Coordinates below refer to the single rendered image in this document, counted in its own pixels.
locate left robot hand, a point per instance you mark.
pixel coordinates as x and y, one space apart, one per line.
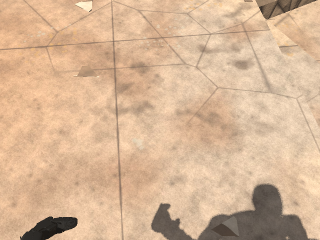
49 227

